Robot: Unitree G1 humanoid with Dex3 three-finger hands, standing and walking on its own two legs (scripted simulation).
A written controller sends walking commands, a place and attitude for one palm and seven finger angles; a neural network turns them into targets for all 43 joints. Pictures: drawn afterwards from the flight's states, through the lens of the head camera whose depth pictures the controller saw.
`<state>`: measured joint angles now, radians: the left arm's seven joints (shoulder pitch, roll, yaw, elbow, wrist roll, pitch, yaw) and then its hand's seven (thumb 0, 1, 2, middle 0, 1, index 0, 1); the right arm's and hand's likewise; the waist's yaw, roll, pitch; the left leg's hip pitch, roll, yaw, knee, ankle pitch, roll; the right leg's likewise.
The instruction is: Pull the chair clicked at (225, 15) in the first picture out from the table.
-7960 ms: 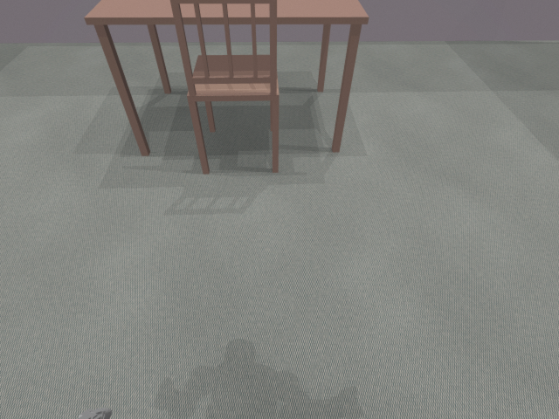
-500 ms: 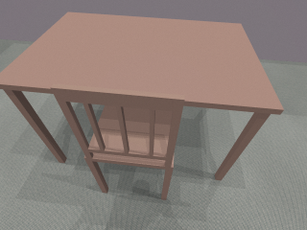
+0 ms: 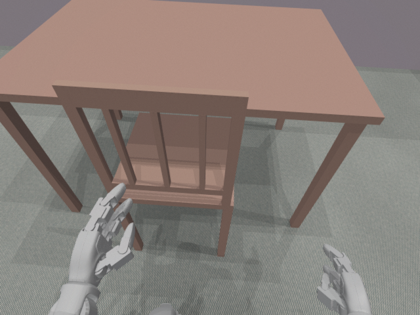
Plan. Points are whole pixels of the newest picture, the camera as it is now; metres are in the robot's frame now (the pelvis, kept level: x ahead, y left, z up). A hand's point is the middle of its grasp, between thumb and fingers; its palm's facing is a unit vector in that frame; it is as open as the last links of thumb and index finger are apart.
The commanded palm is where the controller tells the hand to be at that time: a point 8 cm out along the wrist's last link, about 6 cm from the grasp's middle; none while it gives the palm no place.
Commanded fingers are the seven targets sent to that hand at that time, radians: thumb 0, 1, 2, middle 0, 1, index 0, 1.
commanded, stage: raise the hand toward the chair's back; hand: left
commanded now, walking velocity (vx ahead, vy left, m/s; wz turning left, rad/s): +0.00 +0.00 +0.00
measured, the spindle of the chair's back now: (162, 153) +0.50 +0.14 -0.02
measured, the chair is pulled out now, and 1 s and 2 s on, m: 0.00 0.00 0.00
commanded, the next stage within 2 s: aim the fingers beside a spindle in 1.80 s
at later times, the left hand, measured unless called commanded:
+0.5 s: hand (114, 272) +0.20 +0.18 +0.00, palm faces -0.03 -1.00 -0.02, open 12.5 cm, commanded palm +0.18 +0.24 +0.00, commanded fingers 0.00 -0.06 0.49 -0.10 -0.15 -0.10 -0.15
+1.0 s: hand (96, 261) +0.22 +0.21 +0.01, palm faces +0.00 -1.00 -0.03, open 16.4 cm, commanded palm +0.20 +0.27 +0.02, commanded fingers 0.00 -0.50 0.30 -0.06 -0.08 -0.06 -0.08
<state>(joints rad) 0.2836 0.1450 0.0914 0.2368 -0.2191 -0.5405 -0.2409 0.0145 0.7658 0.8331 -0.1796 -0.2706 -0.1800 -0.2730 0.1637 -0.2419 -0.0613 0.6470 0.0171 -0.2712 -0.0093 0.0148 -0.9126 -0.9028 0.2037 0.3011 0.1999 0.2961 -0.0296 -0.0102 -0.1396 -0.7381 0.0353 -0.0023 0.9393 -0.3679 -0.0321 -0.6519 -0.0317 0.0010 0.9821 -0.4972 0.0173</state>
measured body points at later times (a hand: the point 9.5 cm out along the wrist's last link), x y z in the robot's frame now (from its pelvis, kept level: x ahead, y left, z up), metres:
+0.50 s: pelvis -0.02 +0.00 -0.05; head +0.04 +0.01 +0.40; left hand +0.20 +0.23 +0.00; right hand +0.14 -0.22 -0.14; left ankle +0.06 +0.14 -0.68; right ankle +0.00 -0.13 -0.68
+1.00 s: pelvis +0.00 +0.02 -0.03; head +0.06 +0.04 +0.41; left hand +0.21 +0.27 +0.01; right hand +0.20 -0.21 -0.09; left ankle +0.06 +0.14 -0.68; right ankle +0.00 -0.13 -0.68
